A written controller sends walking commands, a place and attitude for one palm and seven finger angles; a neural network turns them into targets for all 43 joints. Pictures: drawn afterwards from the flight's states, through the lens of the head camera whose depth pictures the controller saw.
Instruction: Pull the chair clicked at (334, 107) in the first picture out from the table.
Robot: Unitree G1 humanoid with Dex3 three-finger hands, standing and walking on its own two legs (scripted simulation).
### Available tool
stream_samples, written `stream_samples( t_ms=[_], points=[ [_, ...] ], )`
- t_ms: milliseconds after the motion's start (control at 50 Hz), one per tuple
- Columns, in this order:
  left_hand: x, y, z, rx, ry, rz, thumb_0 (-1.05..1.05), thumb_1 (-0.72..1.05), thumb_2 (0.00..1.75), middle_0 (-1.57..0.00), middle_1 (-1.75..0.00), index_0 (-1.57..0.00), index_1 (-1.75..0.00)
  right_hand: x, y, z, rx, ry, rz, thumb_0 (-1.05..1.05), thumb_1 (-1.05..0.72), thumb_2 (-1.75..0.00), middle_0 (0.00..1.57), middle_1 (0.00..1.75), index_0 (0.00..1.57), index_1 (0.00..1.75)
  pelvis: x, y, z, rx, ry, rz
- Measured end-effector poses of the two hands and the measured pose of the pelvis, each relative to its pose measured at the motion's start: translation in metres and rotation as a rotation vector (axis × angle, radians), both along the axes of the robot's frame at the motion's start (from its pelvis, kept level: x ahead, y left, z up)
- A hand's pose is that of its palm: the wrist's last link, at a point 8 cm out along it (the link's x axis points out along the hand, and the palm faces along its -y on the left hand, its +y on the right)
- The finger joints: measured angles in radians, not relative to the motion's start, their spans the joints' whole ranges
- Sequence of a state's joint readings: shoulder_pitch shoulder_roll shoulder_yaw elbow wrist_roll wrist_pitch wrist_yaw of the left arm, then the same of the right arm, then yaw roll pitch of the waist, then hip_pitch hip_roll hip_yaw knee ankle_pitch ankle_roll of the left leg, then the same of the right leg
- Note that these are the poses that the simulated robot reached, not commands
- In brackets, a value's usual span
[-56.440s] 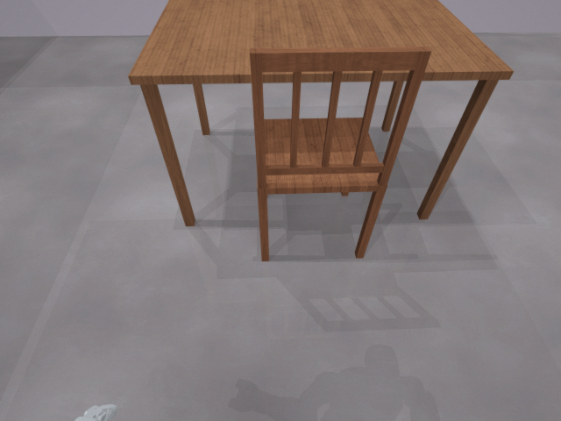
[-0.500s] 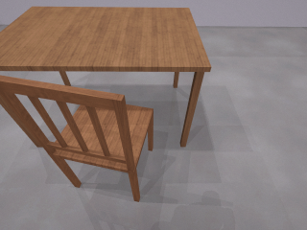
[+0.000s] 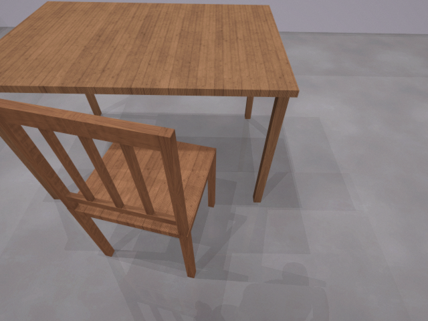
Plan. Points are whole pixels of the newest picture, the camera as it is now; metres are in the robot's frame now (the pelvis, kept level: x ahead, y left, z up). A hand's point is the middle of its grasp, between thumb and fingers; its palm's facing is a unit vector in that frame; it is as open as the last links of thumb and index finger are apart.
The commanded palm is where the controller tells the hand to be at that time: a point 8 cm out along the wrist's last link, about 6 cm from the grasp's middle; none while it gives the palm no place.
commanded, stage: raise the hand toward the chair's back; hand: left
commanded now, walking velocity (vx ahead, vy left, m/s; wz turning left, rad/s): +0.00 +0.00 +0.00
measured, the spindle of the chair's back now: (104, 175) +0.47 +0.33 -0.09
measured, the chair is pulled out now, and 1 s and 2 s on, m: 0.15 0.15 0.15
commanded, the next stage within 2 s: none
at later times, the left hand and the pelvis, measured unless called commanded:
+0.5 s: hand (113, 319) +0.14 +0.19 -0.05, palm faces -0.03 -1.00 -0.07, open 10.6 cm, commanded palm +0.13 +0.23 -0.06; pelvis -0.02 -0.01 -0.11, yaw +3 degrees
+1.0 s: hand (122, 303) +0.17 +0.19 -0.07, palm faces -0.26 -0.97 -0.03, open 14.9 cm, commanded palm +0.15 +0.26 -0.05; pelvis -0.03 +0.01 -0.11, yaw +2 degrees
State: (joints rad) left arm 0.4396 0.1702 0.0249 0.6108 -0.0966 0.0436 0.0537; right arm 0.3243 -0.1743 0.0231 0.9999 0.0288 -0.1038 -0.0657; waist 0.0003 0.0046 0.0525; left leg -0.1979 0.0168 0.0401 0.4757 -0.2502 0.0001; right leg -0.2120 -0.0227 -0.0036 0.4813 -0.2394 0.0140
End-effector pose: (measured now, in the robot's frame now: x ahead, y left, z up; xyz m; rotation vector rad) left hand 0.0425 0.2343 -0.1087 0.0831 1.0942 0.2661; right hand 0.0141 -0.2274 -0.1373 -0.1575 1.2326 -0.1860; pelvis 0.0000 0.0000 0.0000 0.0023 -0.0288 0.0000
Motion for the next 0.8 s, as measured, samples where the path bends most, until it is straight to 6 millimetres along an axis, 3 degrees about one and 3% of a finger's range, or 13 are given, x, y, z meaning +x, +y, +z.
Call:
stream_samples(
  t_ms=[60, 120, 180, 220, 280, 360, 420, 460, 520, 560, 620, 700, 800],
  points=[
    [0.068, 0.01, 0.053, 0.051, -0.394, 0.002, 0.04, 0.92, 0.88, -0.2, -0.3, -0.19, -0.29, 0.038, -0.009, 0.009, -0.03, -0.22, 0.02, 0.01, -0.9, -0.9, 0.2, 0.29, 0.2, 0.3, -0.001, 0.0, -0.005, 0.001, 0.01, 0.03],
    [0.127, -0.001, 0.1, 0.028, -0.741, -0.09, 0.03, 0.88, 0.86, -0.19, -0.29, -0.18, -0.29, 0.082, -0.018, 0.02, -0.054, -0.435, 0.056, 0.01, -0.9, -0.9, 0.2, 0.29, 0.2, 0.3, -0.004, 0.002, -0.013, -0.002, 0.046, 0.046],
    [0.157, -0.022, 0.114, -0.072, -0.974, -0.215, 0.02, 0.81, 0.84, -0.18, -0.28, -0.18, -0.28, 0.123, -0.027, 0.037, -0.073, -0.604, 0.087, 0.01, -0.9, -0.9, 0.2, 0.29, 0.2, 0.3, -0.007, -0.001, -0.027, 0.006, 0.107, 0.027],
    [0.156, -0.035, 0.103, -0.146, -1.033, -0.312, 0.01, 0.77, 0.82, -0.18, -0.28, -0.17, -0.27, 0.145, -0.032, 0.048, -0.087, -0.681, 0.118, 0.01, -0.9, -0.9, 0.2, 0.29, 0.2, 0.3, -0.008, -0.004, -0.037, 0.009, 0.132, 0.017],
    [0.133, -0.042, 0.065, -0.221, -0.987, -0.434, 0.01, 0.7, 0.8, -0.18, -0.27, -0.17, -0.26, 0.174, -0.038, 0.06, -0.121, -0.752, 0.175, 0.01, -0.9, -0.9, 0.2, 0.29, 0.2, 0.3, -0.01, -0.009, -0.054, 0.009, 0.173, 0.017],
    [0.086, -0.021, 0.02, -0.23, -0.875, -0.358, 0.01, 0.59, 0.76, -0.18, -0.26, -0.17, -0.25, 0.201, -0.04, 0.057, -0.166, -0.777, 0.242, 0.01, -0.9, -0.9, 0.2, 0.29, 0.2, 0.3, -0.012, -0.014, -0.077, -0.005, 0.227, 0.026],
    [0.065, 0.001, 0.026, -0.136, -0.929, -0.285, 0.02, 0.52, 0.73, -0.17, -0.24, -0.16, -0.24, 0.213, -0.031, 0.039, -0.168, -0.765, 0.289, 0.01, -0.9, -0.9, 0.2, 0.29, 0.2, 0.3, -0.014, -0.014, -0.093, -0.032, 0.254, 0.043],
    [0.065, 0.011, 0.042, -0.064, -1.025, -0.291, 0.02, 0.47, 0.71, -0.16, -0.24, -0.16, -0.23, 0.216, -0.021, 0.021, -0.145, -0.746, 0.31, 0.01, -0.9, -0.9, 0.2, 0.29, 0.2, 0.3, -0.016, -0.013, -0.102, -0.052, 0.267, 0.054],
    [0.083, 0.009, 0.062, -0.042, -1.17, -0.369, 0.02, 0.4, 0.68, -0.15, -0.23, -0.14, -0.22, 0.21, 0.0, -0.009, -0.083, -0.715, 0.317, 0.01, -0.9, -0.9, 0.2, 0.29, 0.2, 0.3, -0.023, -0.009, -0.113, -0.074, 0.282, 0.063],
    [0.102, -0.001, 0.064, -0.089, -1.183, -0.452, 0.02, 0.35, 0.66, -0.14, -0.22, -0.14, -0.21, 0.199, 0.012, -0.026, -0.033, -0.686, 0.291, 0.01, -0.9, -0.9, 0.2, 0.29, 0.2, 0.3, -0.027, -0.007, -0.117, -0.079, 0.292, 0.059],
    [0.125, -0.015, 0.049, -0.2, -1.046, -0.553, 0.01, 0.28, 0.63, -0.14, -0.21, -0.13, -0.2, 0.173, 0.026, -0.044, 0.032, -0.623, 0.216, 0.01, -0.9, -0.9, 0.2, 0.3, 0.2, 0.3, -0.032, -0.003, -0.117, -0.07, 0.303, 0.045],
    [0.128, -0.01, 0.039, -0.256, -0.865, -0.515, 0.01, 0.19, 0.59, -0.13, -0.19, -0.13, -0.19, 0.136, 0.029, -0.048, 0.054, -0.532, 0.109, 0.01, -0.9, -0.9, 0.21, 0.3, 0.2, 0.3, -0.031, 0.002, -0.107, -0.05, 0.305, 0.026],
    [0.112, 0.023, 0.068, -0.115, -0.964, -0.359, 0.01, 0.08, 0.54, -0.13, -0.18, -0.12, -0.17, 0.11, 0.017, -0.043, 0.001, -0.471, 0.083, 0.01, -0.9, -0.9, 0.21, 0.3, 0.2, 0.3, -0.028, 0.007, -0.098, -0.048, 0.301, 0.024]
  ],
)
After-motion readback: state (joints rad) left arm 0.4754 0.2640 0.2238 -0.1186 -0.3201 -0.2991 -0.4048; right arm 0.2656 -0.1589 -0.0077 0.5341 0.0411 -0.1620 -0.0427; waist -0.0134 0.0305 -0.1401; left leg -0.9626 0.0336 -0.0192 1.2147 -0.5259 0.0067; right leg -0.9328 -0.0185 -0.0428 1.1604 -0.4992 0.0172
